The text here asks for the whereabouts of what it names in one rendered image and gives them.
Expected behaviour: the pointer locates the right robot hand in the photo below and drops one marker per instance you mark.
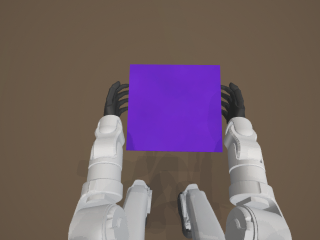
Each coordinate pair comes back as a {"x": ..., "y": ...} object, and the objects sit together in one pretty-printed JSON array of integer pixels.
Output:
[{"x": 235, "y": 106}]

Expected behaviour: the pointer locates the left robot shin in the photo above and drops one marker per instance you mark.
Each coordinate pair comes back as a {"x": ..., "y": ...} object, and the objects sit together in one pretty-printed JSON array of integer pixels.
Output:
[{"x": 138, "y": 182}]

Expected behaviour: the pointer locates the robot left forearm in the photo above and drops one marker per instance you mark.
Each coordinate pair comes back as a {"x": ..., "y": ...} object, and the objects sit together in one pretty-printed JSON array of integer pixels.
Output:
[{"x": 103, "y": 185}]

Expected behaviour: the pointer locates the left robot upper arm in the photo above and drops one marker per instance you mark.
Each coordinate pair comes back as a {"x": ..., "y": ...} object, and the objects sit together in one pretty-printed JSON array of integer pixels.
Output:
[{"x": 103, "y": 222}]

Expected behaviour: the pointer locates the robot right forearm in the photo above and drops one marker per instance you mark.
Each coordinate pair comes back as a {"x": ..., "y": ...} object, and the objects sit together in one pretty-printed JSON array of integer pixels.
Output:
[{"x": 249, "y": 186}]

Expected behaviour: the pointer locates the right robot foot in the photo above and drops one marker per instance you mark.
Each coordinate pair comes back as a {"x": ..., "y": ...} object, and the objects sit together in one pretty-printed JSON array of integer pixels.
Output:
[{"x": 186, "y": 232}]

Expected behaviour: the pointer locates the carton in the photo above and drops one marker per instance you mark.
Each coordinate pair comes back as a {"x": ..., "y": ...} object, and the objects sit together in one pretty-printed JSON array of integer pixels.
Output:
[{"x": 174, "y": 108}]

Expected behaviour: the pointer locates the left robot hand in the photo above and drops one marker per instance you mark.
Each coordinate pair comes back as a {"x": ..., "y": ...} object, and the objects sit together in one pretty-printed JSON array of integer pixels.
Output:
[{"x": 112, "y": 104}]

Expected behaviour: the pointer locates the right robot upper arm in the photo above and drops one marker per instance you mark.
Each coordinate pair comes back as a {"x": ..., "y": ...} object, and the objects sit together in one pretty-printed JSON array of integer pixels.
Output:
[{"x": 249, "y": 223}]

